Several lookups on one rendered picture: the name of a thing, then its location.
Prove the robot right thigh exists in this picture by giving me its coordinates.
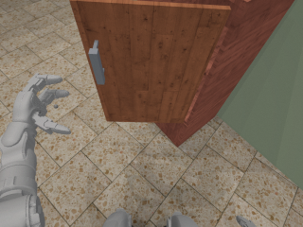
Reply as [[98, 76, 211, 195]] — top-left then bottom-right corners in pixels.
[[166, 215, 199, 227]]

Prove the robot right hand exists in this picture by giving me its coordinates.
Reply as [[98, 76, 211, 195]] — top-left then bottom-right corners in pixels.
[[236, 215, 257, 227]]

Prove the handle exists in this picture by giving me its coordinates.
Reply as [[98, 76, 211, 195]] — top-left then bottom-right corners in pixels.
[[88, 40, 105, 85]]

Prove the robot left hand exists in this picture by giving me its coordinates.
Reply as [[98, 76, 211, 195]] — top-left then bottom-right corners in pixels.
[[12, 73, 71, 134]]

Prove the cupboard door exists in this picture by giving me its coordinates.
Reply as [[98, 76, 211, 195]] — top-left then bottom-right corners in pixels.
[[69, 0, 231, 124]]

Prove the robot left upper arm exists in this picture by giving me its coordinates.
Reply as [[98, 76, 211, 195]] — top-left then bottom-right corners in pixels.
[[0, 194, 45, 227]]

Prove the robot left forearm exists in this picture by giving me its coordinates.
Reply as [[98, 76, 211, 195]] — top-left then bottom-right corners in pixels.
[[0, 121, 38, 202]]

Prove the robot left shin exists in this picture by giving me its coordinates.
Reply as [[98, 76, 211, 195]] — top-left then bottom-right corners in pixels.
[[116, 208, 126, 212]]

